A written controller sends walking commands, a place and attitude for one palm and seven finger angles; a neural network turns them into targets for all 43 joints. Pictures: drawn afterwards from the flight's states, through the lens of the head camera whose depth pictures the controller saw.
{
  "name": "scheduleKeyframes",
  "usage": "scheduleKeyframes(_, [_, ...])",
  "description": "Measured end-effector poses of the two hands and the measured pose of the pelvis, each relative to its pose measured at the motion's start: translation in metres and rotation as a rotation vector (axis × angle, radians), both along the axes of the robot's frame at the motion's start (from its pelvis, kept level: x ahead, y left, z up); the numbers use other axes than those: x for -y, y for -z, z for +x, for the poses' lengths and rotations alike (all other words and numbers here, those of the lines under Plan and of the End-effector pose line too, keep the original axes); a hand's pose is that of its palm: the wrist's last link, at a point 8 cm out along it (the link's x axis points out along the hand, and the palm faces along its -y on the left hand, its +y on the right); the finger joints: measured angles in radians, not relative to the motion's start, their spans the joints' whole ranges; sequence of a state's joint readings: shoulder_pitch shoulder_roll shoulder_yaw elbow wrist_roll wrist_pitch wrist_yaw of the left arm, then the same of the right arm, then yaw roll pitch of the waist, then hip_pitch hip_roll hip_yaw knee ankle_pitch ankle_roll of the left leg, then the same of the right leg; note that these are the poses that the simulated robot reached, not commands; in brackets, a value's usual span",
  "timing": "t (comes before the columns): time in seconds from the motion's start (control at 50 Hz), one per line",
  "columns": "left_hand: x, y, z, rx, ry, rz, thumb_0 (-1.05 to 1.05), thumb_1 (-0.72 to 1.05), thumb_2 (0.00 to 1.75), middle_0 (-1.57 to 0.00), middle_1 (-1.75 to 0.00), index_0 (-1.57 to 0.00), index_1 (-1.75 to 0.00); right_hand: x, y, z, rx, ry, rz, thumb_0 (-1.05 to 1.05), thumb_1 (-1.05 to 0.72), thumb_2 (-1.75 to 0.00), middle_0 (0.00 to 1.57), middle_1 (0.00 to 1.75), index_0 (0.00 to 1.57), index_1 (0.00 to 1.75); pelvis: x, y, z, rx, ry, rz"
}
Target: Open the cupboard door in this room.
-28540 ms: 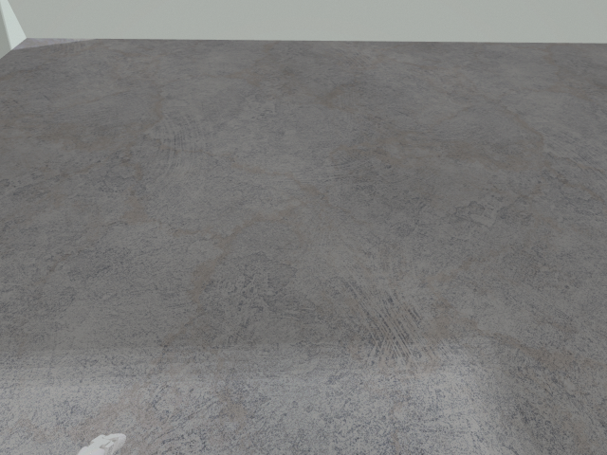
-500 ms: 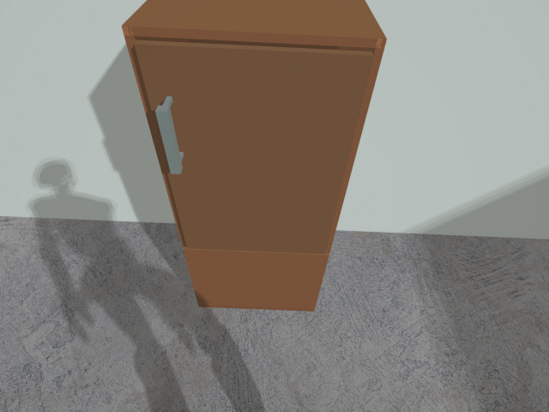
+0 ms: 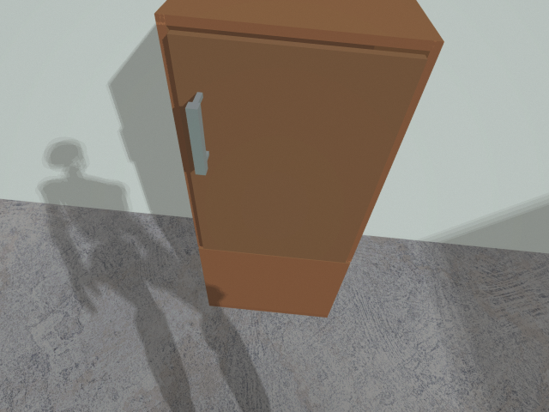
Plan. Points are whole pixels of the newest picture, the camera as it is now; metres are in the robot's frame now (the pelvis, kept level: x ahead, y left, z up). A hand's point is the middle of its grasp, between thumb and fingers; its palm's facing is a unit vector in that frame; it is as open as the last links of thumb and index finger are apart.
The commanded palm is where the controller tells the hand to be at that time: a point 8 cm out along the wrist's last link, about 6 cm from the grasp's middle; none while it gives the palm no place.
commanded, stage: come to a stop and stand still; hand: left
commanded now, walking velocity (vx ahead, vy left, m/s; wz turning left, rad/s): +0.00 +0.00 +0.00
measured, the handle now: (200, 135) +0.57 +0.18 +0.09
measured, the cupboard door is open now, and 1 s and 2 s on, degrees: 0 0 0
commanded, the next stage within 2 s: look again from close up in 0.60 s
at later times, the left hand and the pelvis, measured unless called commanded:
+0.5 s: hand out of the picture +0.01 +0.18 -0.16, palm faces +0.02 -0.99 -0.15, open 7.3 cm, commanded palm none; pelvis +0.02 +0.02 +0.02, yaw -1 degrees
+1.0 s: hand out of the picture +0.06 +0.21 -0.15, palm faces -0.03 -0.97 -0.25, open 7.3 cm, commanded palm none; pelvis +0.04 +0.02 +0.01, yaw -2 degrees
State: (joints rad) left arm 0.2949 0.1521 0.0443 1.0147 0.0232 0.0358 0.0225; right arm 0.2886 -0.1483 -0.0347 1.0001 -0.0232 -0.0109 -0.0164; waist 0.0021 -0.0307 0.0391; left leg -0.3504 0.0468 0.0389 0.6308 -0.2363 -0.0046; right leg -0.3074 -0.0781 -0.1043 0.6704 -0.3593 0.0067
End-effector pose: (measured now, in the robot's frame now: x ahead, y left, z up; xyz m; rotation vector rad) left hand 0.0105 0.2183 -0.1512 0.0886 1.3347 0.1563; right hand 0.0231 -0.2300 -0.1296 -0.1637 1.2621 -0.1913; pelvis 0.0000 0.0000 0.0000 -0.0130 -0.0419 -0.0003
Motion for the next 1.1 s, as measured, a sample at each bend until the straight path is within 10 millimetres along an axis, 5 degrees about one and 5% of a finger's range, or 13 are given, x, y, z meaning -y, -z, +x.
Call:
scheduleKeyframes(0.32, [-0.006,-0.018,-0.017,-0.079,0.017,-0.006,0.00,0.91,0.90,-0.19,-0.30,-0.20,-0.30,-0.016,-0.010,0.036,0.017,-0.018,0.019,0.01,-0.95,-0.89,0.20,0.30,0.21,0.30,-0.016,-0.016,0.018,-0.013,0.012,0.014])
scheduleKeyframes(0.7, [-0.016,-0.019,0.008,-0.050,0.078,0.023,0.00,0.91,0.90,-0.20,-0.30,-0.20,-0.30,-0.031,0.000,-0.009,-0.112,0.018,0.064,0.01,-0.92,-0.89,0.20,0.30,0.20,0.30,-0.021,-0.014,0.022,-0.019,0.017,0.000])
scheduleKeyframes(0.9, [-0.040,-0.028,0.035,-0.010,0.091,0.094,0.00,0.91,0.90,-0.20,-0.30,-0.20,-0.30,-0.039,0.011,0.003,-0.086,0.017,0.092,0.02,-0.93,-0.89,0.20,0.30,0.20,0.30,-0.026,-0.010,0.034,-0.027,0.024,0.017])
scheduleKeyframes(1.1, [-0.035,-0.028,0.062,0.016,0.107,0.086,0.00,0.91,0.90,-0.20,-0.30,-0.20,-0.30,-0.021,0.002,0.031,-0.048,0.008,0.054,0.01,-0.92,-0.89,0.20,0.30,0.20,0.30,-0.020,-0.013,0.046,-0.031,0.037,0.025])
